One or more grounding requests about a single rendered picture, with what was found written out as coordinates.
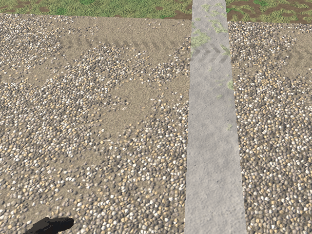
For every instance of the robot left hand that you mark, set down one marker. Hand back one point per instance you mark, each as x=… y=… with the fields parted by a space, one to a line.
x=51 y=225

